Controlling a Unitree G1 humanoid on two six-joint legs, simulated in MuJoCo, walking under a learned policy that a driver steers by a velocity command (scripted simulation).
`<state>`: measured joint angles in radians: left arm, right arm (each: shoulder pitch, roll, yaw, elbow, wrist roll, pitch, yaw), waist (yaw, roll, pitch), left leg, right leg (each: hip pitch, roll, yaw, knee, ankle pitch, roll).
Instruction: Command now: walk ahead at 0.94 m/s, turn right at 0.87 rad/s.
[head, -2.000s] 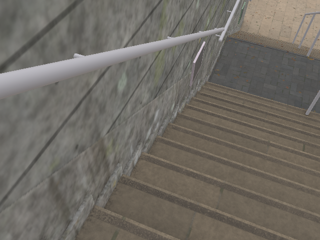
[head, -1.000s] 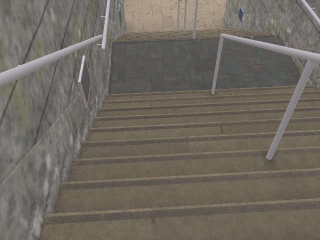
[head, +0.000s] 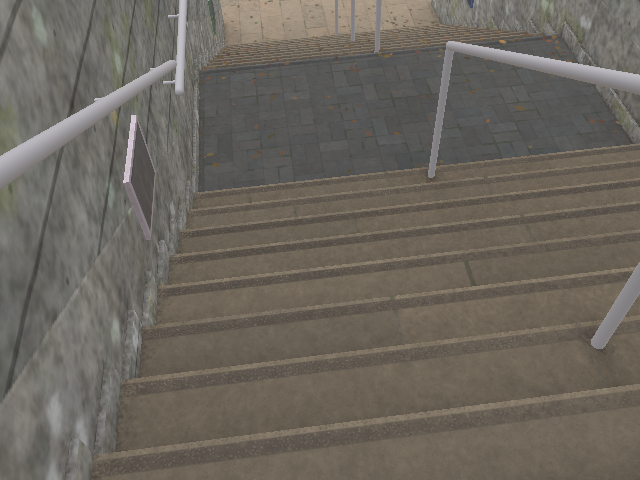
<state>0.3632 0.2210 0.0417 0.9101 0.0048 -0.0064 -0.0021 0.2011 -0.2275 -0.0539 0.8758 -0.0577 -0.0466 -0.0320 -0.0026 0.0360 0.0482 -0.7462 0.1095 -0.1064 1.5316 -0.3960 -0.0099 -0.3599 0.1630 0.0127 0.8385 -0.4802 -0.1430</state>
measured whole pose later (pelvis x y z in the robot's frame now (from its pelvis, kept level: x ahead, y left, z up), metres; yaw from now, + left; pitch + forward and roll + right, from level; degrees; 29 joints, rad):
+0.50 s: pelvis +0.43 +0.03 -0.21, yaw +7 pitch -1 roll -1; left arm 0.00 0.18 0.00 0.83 0.04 -0.08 0.00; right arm 0.69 -0.17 -0.04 1.09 0.03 -0.08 -0.03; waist -0.13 -0.01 -0.01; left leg -0.18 -0.23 -0.11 1.03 -0.81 0.18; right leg -0.66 -0.02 0.11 0.83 0.26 0.00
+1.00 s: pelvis +0.81 +0.12 -0.49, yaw +21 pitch +2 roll -1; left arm 0.35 0.29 0.00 0.84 0.04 -0.10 -0.07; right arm 0.30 -0.29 -0.02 0.93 -0.11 -0.09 0.07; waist 0.03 0.03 0.01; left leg -0.44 0.03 0.14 0.82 -0.35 0.12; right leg -0.66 -0.05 0.07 1.71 -0.68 0.04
